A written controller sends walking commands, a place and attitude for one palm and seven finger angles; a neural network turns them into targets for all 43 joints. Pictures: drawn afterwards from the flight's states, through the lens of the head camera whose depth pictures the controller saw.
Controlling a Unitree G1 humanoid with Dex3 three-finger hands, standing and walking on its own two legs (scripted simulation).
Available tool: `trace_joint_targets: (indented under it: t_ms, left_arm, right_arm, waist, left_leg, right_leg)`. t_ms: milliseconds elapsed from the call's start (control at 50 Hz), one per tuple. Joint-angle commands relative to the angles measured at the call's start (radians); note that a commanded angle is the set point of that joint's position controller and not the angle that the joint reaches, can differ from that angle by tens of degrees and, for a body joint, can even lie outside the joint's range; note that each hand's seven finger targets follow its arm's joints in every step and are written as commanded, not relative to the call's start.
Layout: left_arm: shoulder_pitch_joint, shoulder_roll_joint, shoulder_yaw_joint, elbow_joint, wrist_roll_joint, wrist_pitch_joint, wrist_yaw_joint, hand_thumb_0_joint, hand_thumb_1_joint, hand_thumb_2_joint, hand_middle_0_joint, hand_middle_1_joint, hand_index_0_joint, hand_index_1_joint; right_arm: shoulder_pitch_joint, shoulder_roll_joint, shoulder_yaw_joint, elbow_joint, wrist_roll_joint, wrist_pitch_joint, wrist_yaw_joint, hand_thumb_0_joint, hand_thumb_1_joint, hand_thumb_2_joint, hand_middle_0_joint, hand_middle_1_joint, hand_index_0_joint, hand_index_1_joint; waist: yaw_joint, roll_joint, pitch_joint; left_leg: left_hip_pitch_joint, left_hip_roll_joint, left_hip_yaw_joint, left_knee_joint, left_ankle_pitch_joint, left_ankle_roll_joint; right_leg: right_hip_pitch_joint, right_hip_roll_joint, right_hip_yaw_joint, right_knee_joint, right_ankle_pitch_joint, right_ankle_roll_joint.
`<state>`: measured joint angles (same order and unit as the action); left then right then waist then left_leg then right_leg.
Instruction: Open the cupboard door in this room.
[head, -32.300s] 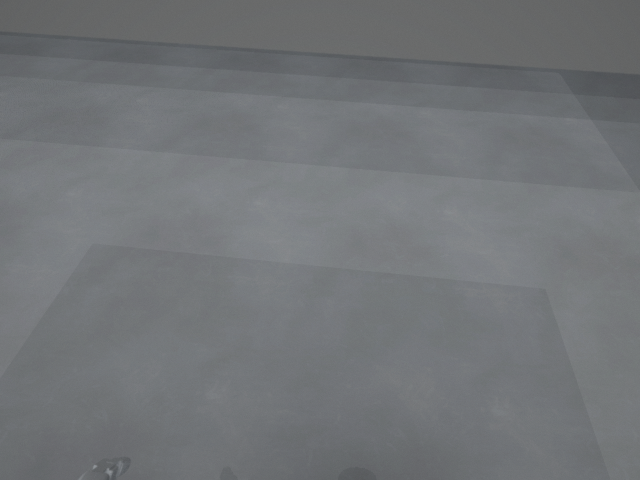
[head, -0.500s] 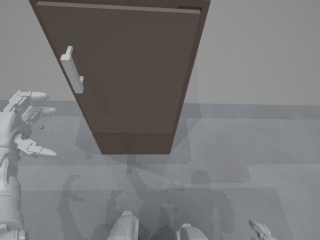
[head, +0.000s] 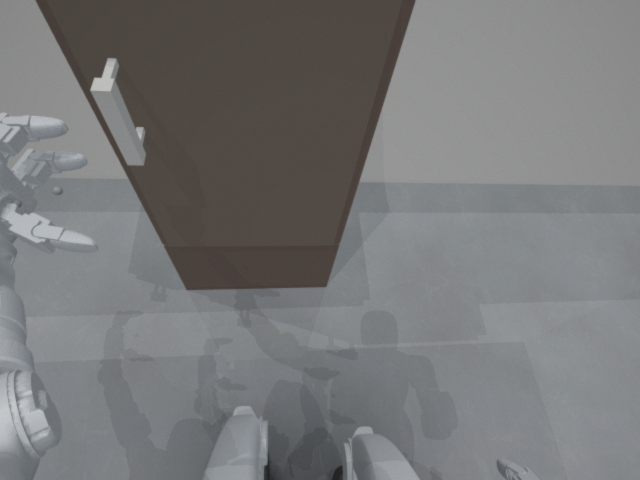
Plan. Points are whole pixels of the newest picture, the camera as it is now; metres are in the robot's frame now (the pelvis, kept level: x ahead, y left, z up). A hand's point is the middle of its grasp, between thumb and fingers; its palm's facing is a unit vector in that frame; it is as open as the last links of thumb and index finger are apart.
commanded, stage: move the hooked fingers beside the handle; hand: left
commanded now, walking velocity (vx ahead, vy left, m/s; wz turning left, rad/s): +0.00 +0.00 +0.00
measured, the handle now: (124, 114) +0.56 +0.27 +0.06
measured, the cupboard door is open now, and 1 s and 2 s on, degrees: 0 0 0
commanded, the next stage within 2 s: slide the fingers in behind the handle in 1.34 s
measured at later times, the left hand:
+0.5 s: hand (54, 149) +0.49 +0.33 +0.07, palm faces +0.09 -1.00 +0.00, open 14.0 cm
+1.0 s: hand (53, 141) +0.49 +0.33 +0.07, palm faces +0.07 -1.00 -0.02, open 14.0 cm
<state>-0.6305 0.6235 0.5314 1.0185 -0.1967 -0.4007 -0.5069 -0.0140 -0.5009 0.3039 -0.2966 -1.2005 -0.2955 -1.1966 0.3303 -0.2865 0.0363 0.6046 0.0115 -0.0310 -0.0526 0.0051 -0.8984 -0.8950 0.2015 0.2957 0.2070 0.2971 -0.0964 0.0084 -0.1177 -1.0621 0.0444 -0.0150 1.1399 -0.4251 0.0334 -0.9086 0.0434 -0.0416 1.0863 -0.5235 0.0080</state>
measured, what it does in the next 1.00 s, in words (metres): stands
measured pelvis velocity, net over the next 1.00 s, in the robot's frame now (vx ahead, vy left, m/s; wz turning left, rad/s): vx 0.00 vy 0.01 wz -0.04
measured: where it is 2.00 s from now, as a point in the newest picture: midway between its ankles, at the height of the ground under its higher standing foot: outside the picture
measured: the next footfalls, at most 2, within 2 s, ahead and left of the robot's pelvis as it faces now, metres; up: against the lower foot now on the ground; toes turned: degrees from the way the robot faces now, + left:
none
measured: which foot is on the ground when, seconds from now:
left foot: down 0.00-1.00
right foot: down 0.00-1.00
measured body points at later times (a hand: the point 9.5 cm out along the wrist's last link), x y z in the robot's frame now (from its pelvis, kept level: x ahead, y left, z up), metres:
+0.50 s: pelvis -0.01 +0.00 -0.02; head +0.15 +0.04 +0.40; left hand +0.47 +0.38 +0.07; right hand +0.02 -0.29 -0.11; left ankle +0.06 +0.09 -0.65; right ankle +0.00 -0.13 -0.65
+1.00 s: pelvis +0.00 +0.01 -0.01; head +0.16 +0.06 +0.41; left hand +0.48 +0.38 +0.08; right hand +0.02 -0.26 -0.10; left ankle +0.06 +0.09 -0.65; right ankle +0.00 -0.13 -0.65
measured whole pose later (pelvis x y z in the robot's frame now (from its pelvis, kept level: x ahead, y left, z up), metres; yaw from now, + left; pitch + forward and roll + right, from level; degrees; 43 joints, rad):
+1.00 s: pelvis +0.00 +0.01 -0.01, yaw -2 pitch +25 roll -7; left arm -0.87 0.82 0.59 1.17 -0.10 -0.31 -0.52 -0.01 -0.50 0.30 -0.30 -1.20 -0.30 -1.20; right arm 0.37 -0.27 0.07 0.60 0.00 0.07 -0.03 0.00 -0.90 -0.89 0.20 0.30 0.21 0.30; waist -0.17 0.02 -0.12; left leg -1.21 0.07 -0.04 1.20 -0.45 0.04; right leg -1.03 0.07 -0.06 1.10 -0.52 0.02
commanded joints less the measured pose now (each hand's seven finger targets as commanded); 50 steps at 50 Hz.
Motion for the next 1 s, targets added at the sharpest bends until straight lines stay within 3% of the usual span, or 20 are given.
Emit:
trace_joint_targets:
  t_ms: [0, 60, 100, 180, 200, 280, 300, 360, 400, 500, 520, 600, 640, 660, 740, 800, 840, 900, 960, 980]
  left_arm:
    - [-0.37, 0.364, 0.073, -0.117, -0.025, -0.053, -0.027, 0.0, -0.5, 0.3, -0.3, -1.2, -0.3, -1.2]
    - [-0.426, 0.385, 0.059, -0.071, -0.012, -0.026, -0.043, 0.0, -0.5, 0.3, -0.3, -1.2, -0.3, -1.2]
    - [-0.449, 0.433, 0.087, -0.079, -0.004, -0.035, -0.043, 0.0, -0.5, 0.3, -0.3, -1.2, -0.3, -1.2]
    - [-0.527, 0.462, 0.095, -0.076, 0.001, -0.059, -0.038, 0.0, -0.5, 0.3, -0.3, -1.2, -0.3, -1.2]
    - [-0.516, 0.502, 0.122, -0.047, 0.007, -0.054, -0.039, 0.0, -0.5, 0.3, -0.3, -1.2, -0.3, -1.2]
    - [-0.558, 0.523, 0.108, 0.01, 0.02, -0.027, -0.059, 0.0, -0.5, 0.3, -0.3, -1.2, -0.3, -1.2]
    - [-0.563, 0.562, 0.122, 0.026, 0.028, -0.015, -0.061, 0.0, -0.5, 0.3, -0.3, -1.2, -0.3, -1.2]
    - [-0.581, 0.582, 0.116, 0.048, 0.046, 0.011, -0.065, 0.0, -0.5, 0.3, -0.3, -1.2, -0.3, -1.2]
    - [-0.608, 0.633, 0.148, 0.037, 0.05, 0.008, -0.068, 0.0, -0.5, 0.3, -0.3, -1.2, -0.3, -1.2]
    - [-0.68, 0.682, 0.157, 0.042, 0.071, 0.009, -0.061, 0.0, -0.5, 0.3, -0.3, -1.2, -0.3, -1.2]
    - [-0.694, 0.661, 0.134, 0.056, 0.075, 0.016, -0.062, 0.0, -0.5, 0.3, -0.3, -1.2, -0.3, -1.2]
    - [-0.639, 0.63, 0.113, 0.047, 0.082, 0.038, -0.075, 0.0, -0.5, 0.3, -0.3, -1.2, -0.3, -1.2]
    - [-0.643, 0.594, 0.091, 0.03, 0.074, 0.052, -0.078, 0.0, -0.5, 0.3, -0.3, -1.2, -0.3, -1.2]
    - [-0.629, 0.597, 0.103, 0.039, 0.072, 0.059, -0.079, 0.0, -0.5, 0.3, -0.3, -1.2, -0.3, -1.2]
    - [-0.664, 0.619, 0.14, -0.099, 0.061, 0.029, -0.058, 0.0, -0.5, 0.3, -0.3, -1.2, -0.3, -1.2]
    - [-0.641, 0.642, 0.178, -0.133, 0.063, 0.01, -0.029, 0.0, -0.5, 0.3, -0.3, -1.2, -0.3, -1.2]
    - [-0.621, 0.587, 0.145, -0.09, 0.064, 0.02, -0.019, 0.0, -0.5, 0.3, -0.3, -1.2, -0.3, -1.2]
    - [-0.596, 0.532, 0.1, -0.09, 0.07, 0.029, -0.015, 0.0, -0.5, 0.3, -0.3, -1.2, -0.3, -1.2]
    - [-0.554, 0.485, 0.063, -0.012, 0.068, 0.052, -0.017, 0.0, -0.5, 0.3, -0.3, -1.2, -0.3, -1.2]
    - [-0.554, 0.463, 0.052, 0.011, 0.061, 0.051, -0.021, 0.0, -0.5, 0.3, -0.3, -1.2, -0.3, -1.2]
  right_arm:
    - [0.118, -0.201, -0.073, -0.061, 0.005, -0.003, -0.021, 0.0, -0.9, -0.9, 0.2, 0.3, 0.2, 0.3]
    - [0.123, -0.203, -0.068, -0.062, 0.01, 0.01, -0.026, 0.0, -0.9, -0.9, 0.2, 0.3, 0.2, 0.3]
    - [0.131, -0.205, -0.067, -0.06, 0.006, 0.015, -0.026, 0.0, -0.9, -0.9, 0.2, 0.3, 0.2, 0.3]
    - [0.14, -0.207, -0.065, -0.045, 0.003, 0.023, -0.025, 0.0, -0.9, -0.9, 0.2, 0.3, 0.2, 0.3]
    - [0.146, -0.215, -0.067, -0.045, 0.002, 0.023, -0.026, 0.0, -0.9, -0.9, 0.2, 0.3, 0.2, 0.3]
    - [0.156, -0.217, -0.056, -0.044, 0.006, 0.031, -0.027, 0.0, -0.9, -0.9, 0.2, 0.3, 0.2, 0.3]
    - [0.157, -0.223, -0.052, -0.045, 0.008, 0.033, -0.028, 0.0, -0.9, -0.9, 0.2, 0.3, 0.2, 0.3]
    - [0.168, -0.222, -0.047, -0.049, 0.009, 0.043, -0.029, 0.0, -0.9, -0.9, 0.2, 0.3, 0.2, 0.3]
    - [0.173, -0.227, -0.046, -0.051, 0.006, 0.044, -0.029, 0.0, -0.9, -0.9, 0.2, 0.3, 0.2, 0.3]
    - [0.185, -0.232, -0.036, -0.042, 0.002, 0.051, -0.027, 0.0, -0.9, -0.9, 0.2, 0.3, 0.2, 0.3]
    - [0.187, -0.231, -0.032, -0.042, 0.004, 0.055, -0.026, 0.0, -0.9, -0.9, 0.2, 0.3, 0.2, 0.3]
    - [0.2, -0.234, -0.036, -0.048, 0.002, 0.07, -0.02, 0.0, -0.9, -0.9, 0.2, 0.3, 0.2, 0.3]
    - [0.206, -0.232, -0.038, -0.048, 0.0, 0.076, -0.017, 0.0, -0.9, -0.9, 0.2, 0.3, 0.2, 0.3]
    - [0.209, -0.232, -0.04, -0.049, 0.0, 0.079, -0.016, 0.0, -0.9, -0.9, 0.2, 0.3, 0.2, 0.3]
    - [0.221, -0.231, -0.053, -0.043, -0.009, 0.084, -0.009, 0.0, -0.9, -0.9, 0.2, 0.3, 0.2, 0.3]
    - [0.215, -0.228, -0.057, -0.04, -0.013, 0.082, 0.001, 0.0, -0.9, -0.9, 0.2, 0.3, 0.2, 0.3]
    - [0.212, -0.221, -0.054, -0.038, -0.01, 0.088, 0.004, 0.0, -0.9, -0.9, 0.2, 0.3, 0.2, 0.3]
    - [0.212, -0.216, -0.055, -0.039, -0.01, 0.091, 0.006, 0.0, -0.9, -0.9, 0.2, 0.3, 0.2, 0.3]
    - [0.211, -0.216, -0.052, -0.045, -0.007, 0.097, 0.003, 0.0, -0.9, -0.9, 0.2, 0.3, 0.2, 0.3]
    - [0.206, -0.212, -0.049, -0.048, -0.006, 0.094, 0.002, 0.0, -0.9, -0.9, 0.2, 0.3, 0.2, 0.3]
  waist:
    - [-0.001, 0.134, -0.419]
    - [-0.017, 0.151, -0.389]
    - [-0.005, 0.193, -0.423]
    - [-0.032, 0.183, -0.439]
    - [-0.027, 0.171, -0.45]
    - [-0.038, 0.215, -0.449]
    - [-0.036, 0.212, -0.449]
    - [-0.048, 0.202, -0.456]
    - [-0.042, 0.22, -0.49]
    - [-0.06, 0.26, -0.503]
    - [-0.075, 0.254, -0.494]
    - [-0.055, 0.3, -0.537]
    - [-0.061, 0.297, -0.532]
    - [-0.062, 0.267, -0.525]
    - [-0.045, 0.318, -0.609]
    - [-0.036, 0.342, -0.603]
    - [-0.049, 0.305, -0.537]
    - [-0.045, 0.344, -0.519]
    - [-0.063, 0.244, -0.427]
    - [-0.066, 0.251, -0.401]
  left_leg:
    - [0.503, 0.006, -0.076, -0.126, 0.265, -0.004]
    - [0.437, 0.002, -0.061, -0.112, 0.23, 0.005]
    - [0.462, 0.003, -0.063, -0.102, 0.265, 0.001]
    - [0.454, 0.012, -0.07, -0.073, 0.265, 0.006]
    - [0.433, 0.013, -0.07, -0.068, 0.257, 0.005]
    - [0.408, 0.012, -0.064, -0.047, 0.256, 0.008]
    - [0.394, 0.015, -0.067, -0.045, 0.251, 0.008]
    - [0.369, 0.017, -0.062, -0.029, 0.258, 0.013]
    - [0.377, 0.019, -0.067, -0.015, 0.282, 0.01]
    - [0.393, 0.029, -0.083, 0.005, 0.305, 0.008]
    - [0.391, 0.029, -0.083, 0.009, 0.29, 0.01]
    - [0.481, 0.034, -0.104, -0.008, 0.33, -0.003]
    - [0.504, 0.037, -0.117, -0.019, 0.332, -0.005]
    - [0.49, 0.036, -0.119, -0.021, 0.319, -0.003]
    - [0.596, 0.04, -0.136, -0.034, 0.393, -0.014]
    - [0.629, 0.043, -0.146, -0.049, 0.423, -0.024]
    - [0.598, 0.04, -0.138, -0.065, 0.369, -0.019]
    - [0.636, 0.039, -0.14, -0.084, 0.38, -0.024]
    - [0.562, 0.034, -0.134, -0.102, 0.309, -0.013]
    - [0.544, 0.03, -0.125, -0.096, 0.303, -0.009]
  right_leg:
    - [-0.047, 0.025, -0.002, -0.132, 0.202, -0.041]
    - [-0.053, 0.022, 0.006, -0.132, 0.193, -0.035]
    - [-0.058, 0.024, 0.008, -0.121, 0.209, -0.039]
    - [-0.094, 0.033, 0.011, -0.107, 0.2, -0.039]
    - [-0.084, 0.033, 0.013, -0.104, 0.195, -0.037]
    - [-0.11, 0.035, 0.016, -0.094, 0.195, -0.037]
    - [-0.109, 0.034, 0.014, -0.092, 0.19, -0.035]
    - [-0.111, 0.036, 0.016, -0.09, 0.2, -0.029]
    - [-0.119, 0.039, 0.012, -0.073, 0.212, -0.032]
    - [-0.172, 0.044, 0.002, -0.056, 0.203, -0.034]
    - [-0.191, 0.045, 0.001, -0.06, 0.191, -0.031]
    - [-0.238, 0.045, -0.02, -0.052, 0.191, -0.037]
    - [-0.256, 0.043, -0.027, -0.057, 0.189, -0.036]
    - [-0.249, 0.044, -0.029, -0.06, 0.185, -0.034]
    - [-0.242, 0.044, -0.032, -0.061, 0.209, -0.04]
    - [-0.24, 0.047, -0.035, -0.068, 0.212, -0.046]
    - [-0.231, 0.048, -0.037, -0.087, 0.195, -0.042]
    - [-0.239, 0.048, -0.04, -0.099, 0.196, -0.045]
    - [-0.224, 0.048, -0.043, -0.117, 0.181, -0.041]
    - [-0.228, 0.048, -0.038, -0.121, 0.183, -0.043]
